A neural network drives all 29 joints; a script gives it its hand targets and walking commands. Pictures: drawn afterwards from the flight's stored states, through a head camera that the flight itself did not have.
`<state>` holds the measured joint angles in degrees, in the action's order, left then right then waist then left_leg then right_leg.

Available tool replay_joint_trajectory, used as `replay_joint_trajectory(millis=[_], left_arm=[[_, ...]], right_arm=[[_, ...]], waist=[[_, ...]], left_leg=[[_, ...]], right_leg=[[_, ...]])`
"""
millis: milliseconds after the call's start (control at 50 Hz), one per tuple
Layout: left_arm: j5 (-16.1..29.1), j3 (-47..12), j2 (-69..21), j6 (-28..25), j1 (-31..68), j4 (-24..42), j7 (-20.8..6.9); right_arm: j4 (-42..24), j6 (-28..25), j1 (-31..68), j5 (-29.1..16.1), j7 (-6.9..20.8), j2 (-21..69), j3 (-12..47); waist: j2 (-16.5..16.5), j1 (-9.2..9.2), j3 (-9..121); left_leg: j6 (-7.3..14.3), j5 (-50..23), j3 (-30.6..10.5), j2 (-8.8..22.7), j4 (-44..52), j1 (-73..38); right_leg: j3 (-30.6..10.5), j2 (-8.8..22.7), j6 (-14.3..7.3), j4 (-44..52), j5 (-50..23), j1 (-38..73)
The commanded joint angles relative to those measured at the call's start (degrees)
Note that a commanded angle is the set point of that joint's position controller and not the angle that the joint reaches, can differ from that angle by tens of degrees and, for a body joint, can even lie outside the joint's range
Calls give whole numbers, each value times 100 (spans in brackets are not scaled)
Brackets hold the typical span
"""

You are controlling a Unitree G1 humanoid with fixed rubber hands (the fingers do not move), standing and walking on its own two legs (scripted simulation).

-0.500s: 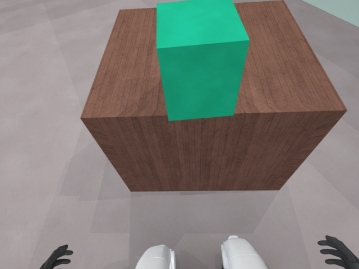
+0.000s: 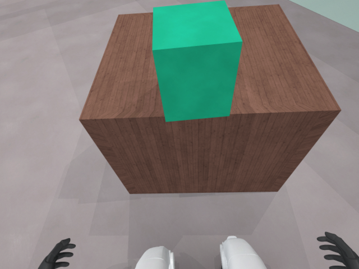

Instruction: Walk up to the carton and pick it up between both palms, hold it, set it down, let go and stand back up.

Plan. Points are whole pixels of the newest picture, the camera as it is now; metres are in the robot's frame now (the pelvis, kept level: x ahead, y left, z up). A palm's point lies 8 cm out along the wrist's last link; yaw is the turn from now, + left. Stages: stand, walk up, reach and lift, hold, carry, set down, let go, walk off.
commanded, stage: walk up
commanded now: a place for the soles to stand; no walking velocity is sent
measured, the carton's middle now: (193, 64) +0.62 -0.01 +0.07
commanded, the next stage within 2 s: none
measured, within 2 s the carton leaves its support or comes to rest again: neither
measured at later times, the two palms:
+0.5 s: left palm (85, 260) +0.14 +0.25 -0.07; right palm out of the picture +0.19 -0.41 -0.05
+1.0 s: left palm (95, 223) +0.22 +0.26 -0.09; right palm out of the picture +0.21 -0.38 -0.05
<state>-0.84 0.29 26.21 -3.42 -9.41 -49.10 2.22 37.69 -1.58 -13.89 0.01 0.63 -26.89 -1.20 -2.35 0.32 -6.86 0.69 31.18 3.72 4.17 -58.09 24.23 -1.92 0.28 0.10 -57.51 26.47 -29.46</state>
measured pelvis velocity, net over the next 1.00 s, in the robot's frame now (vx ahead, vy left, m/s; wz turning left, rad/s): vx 0.11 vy -0.05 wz -0.04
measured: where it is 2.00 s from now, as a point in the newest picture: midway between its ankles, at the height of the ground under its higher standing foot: outside the picture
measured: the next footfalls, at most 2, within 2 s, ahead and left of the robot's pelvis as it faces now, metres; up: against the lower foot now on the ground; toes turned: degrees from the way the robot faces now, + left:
left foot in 0.58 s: +0.22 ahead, +0.08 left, +0.00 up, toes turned +1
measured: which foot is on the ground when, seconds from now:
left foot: down 0.00-0.22, up 0.24-0.56, down 0.58-1.00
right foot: down 0.00-1.00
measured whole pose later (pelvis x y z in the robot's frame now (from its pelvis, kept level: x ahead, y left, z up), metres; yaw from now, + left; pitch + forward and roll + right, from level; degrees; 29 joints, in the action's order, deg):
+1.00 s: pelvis +0.11 -0.05 +0.01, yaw -3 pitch -1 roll -1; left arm -0.8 0.3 25.6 -3.5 -10.9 -49.1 -0.5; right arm 38.9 -3.1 -13.7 0.0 -0.4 -24.9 -1.2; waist 1.9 0.3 -6.3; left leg -0.6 21.5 1.5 3.8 -52.3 30.3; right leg -0.9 -1.9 -1.0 -52.9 25.9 -26.4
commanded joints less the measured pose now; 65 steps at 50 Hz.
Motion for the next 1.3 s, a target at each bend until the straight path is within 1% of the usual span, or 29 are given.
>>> replay_joint_trajectory(millis=[0, 40, 120, 160, 180, 200, 220, 240, 260, 320, 480, 560, 580, 600, 640, 700, 740, 760, 840, 880, 920, 960, 1020, 1060, 1140, 1180, 1220, 1240, 1280], left_arm=[[-116, 621, 1533, 83, 924, 665, -335], [-67, 664, 1591, 70, 653, 493, -415], [-11, 710, 1467, 22, 171, 454, -544], [-24, 773, 1288, -67, -895, 90, -504], [-83, 926, 1567, -143, -1780, -259, -393], [-119, 1026, 2114, -177, -2239, -204, -282], [-9, 907, 2298, -155, -1825, 74, -264], [33, 847, 2194, -112, -1356, 87, -285], [56, 859, 2089, -145, -1064, 262, -257], [67, 737, 1658, -223, -1302, 263, -159], [72, 546, 1419, -186, -985, 472, -44], [120, 455, 1235, -49, -260, 576, -94], [168, 372, 978, -53, -347, 605, -87], [209, 313, 827, 1, -551, 495, -87], [77, 433, 1113, 2, -602, 255, -74], [-58, 562, 1139, -99, -1029, 39, -145], [-126, 603, 1535, -184, -843, 55, -125], [-114, 625, 1710, -185, -642, 86, -123], [10, 486, 1210, -123, 14, 227, -111], [97, 378, 912, -81, -105, 274, -137], [76, 404, 900, -68, -164, 180, -132], [18, 469, 1073, -107, -412, 104, -130], [-25, 508, 1491, -163, -213, 114, -125], [-2, 524, 1361, -103, 29, 153, -133], [69, 392, 864, -37, -27, 136, -161], [111, 414, 932, -116, -497, -21, -94], [25, 534, 1457, -222, -694, -1, -15], [34, 600, 1633, -240, -625, 34, 26], [53, 577, 1718, -207, -309, 63, 42]], right_arm=[[514, -431, -1094, 89, -176, -2521, -998], [425, -451, -599, 114, -209, -2185, -859], [293, -440, -497, 146, -111, -2070, -839], [143, -379, -87, 171, -67, -1746, -732], [121, -369, -199, 156, -60, -1249, -599], [-72, -373, -205, 98, -69, -642, -380], [-347, -328, 242, -10, -100, -1013, -440], [-109, -278, 431, 6, -130, -1424, -515], [-28, -271, 68, -62, -107, -1529, -501], [242, -294, -433, 1, -54, -1238, -542], [320, -216, -140, -42, -173, -957, -415], [625, -304, -849, 87, -253, -962, -482], [610, -329, -902, 230, -288, -1298, -578], [400, -347, -332, 135, -248, -1701, -583], [331, -313, 70, 127, -180, -1666, -572], [292, -239, 349, 110, -168, -1248, -415], [333, -133, 346, 77, -151, -869, -391], [348, -102, 448, 70, -189, -1013, -434], [526, -326, -92, 90, -178, -1009, -443], [450, -399, -294, 75, -180, -1317, -497], [465, -368, -94, 56, -186, -1302, -441], [347, -305, 259, 48, -190, -1207, -408], [399, -187, 382, 38, -195, -930, -331], [481, -254, 243, 51, -185, -924, -358], [530, -345, -75, 79, -164, -1314, -437], [386, -185, 518, 86, -108, -1152, -372], [257, -33, 498, 31, -107, -938, -355], [195, 37, 463, 39, -125, -857, -366], [272, 73, 315, 70, -145, -989, -400]], waist=[[113, 677, -60], [278, 330, -398], [-644, 153, -135], [-347, -534, 791], [894, -970, 1238], [2470, -1198, 1388], [2210, -1001, 909], [1325, -741, 375], [787, -547, 381], [922, -352, 1017], [899, -158, 1179], [550, 320, 1463], [-396, 313, 1538], [-1179, 136, 1345], [-832, -21, 1065], [-412, -286, 1110], [780, -221, 1050], [747, -245, 856], [65, 135, 1688], [-420, 149, 1996], [-450, -24, 1751], [-308, -131, 1775], [359, -40, 1289], [232, 77, 1459], [-652, 57, 1702], [-911, -298, 1549], [19, -292, 1684], [375, -198, 1371], [177, 12, 1364]], left_leg=[[1123, 3329, -4765, 2412, 4704, -2058], [1171, 2472, -3956, 2066, 4407, -1342], [1295, 709, -2253, 1638, 3653, -680], [940, -1051, -1068, 1171, 2030, -36], [649, -2196, -542, 710, 3, 849], [248, -1210, -56, -5, -1906, 2105], [82, 273, -384, -559, -2052, 2850], [92, 31, -775, -285, -2143, 2811], [141, -250, -861, -28, -1938, 2681], [133, -431, -664, 77, -1109, 2115], [84, -1081, -359, 60, 412, 724], [359, -1815, -288, -196, 2075, -1334], [625, -2163, -1513, 451, 2622, -1686], [1283, -1394, -2927, 1656, 3131, -1227], [1522, -443, -2863, 1735, 3145, -421], [739, -415, -1635, 873, 2316, 473], [175, -97, -568, -171, 543, 1393], [185, 68, -608, -113, 364, 1512], [327, -2270, -730, 146, 1564, -622], [881, -2695, -1885, 849, 2036, -1363], [1114, -2690, -2067, 1152, 2112, -986], [825, -2292, -1609, 815, 1778, -410], [211, -1315, -560, -54, 916, 397], [306, -1478, -604, 71, 1440, -237], [986, -1460, -2156, 1046, 2526, -1007], [895, -2491, -1629, 920, 2251, -336], [277, -3029, -830, 215, 728, 212], [112, -1959, -628, -6, 349, 725], [208, -1284, -549, 7, 604, 297]], right_leg=[[-611, 165, -236, -1280, 447, -3182], [-252, 361, -102, -1177, 124, -2369], [290, 487, -64, 431, 531, -491], [797, 56, -173, 1770, -123, 1858], [408, -190, -244, 1945, -6, 3346], [-2208, 918, -667, 3005, 1343, 3770], [-4827, 1883, -1064, 4538, 1871, 3129], [-5064, 1979, -1117, 4692, 2005, 2560], [-4344, 1792, -1177, 4131, 1227, 2672], [-3104, 1356, -1133, 3022, -2211, 2896], [-1926, 1124, -1161, 2410, -4089, 1667], [-1090, 858, -875, 1157, -2890, 394], [-690, 550, -597, 413, -2470, -182], [167, -103, -183, -150, -339, -501], [196, 57, -198, 83, 737, -8], [-227, 130, -403, 1886, 107, 1201], [-3056, 1334, -1017, 3246, 1389, 1568], [-3608, 1689, -1182, 3352, 978, 1521], [-1452, 839, -803, 1725, -2295, 930], [-270, 150, -299, 791, -1532, 327], [4, 81, -268, 879, -731, 479], [-493, 285, -443, 1541, -653, 946], [-2408, 1238, -1084, 2491, -680, 1142], [-1663, 985, -969, 2119, -926, 874], [-126, 25, -308, 760, -393, 195], [22, 141, -318, 1463, -539, 963], [-1729, 969, -725, 2326, -1527, 1418], [-2582, 1562, -1103, 2469, -2355, 1502], [-2229, 1565, -1316, 2067, -2826, 1242]])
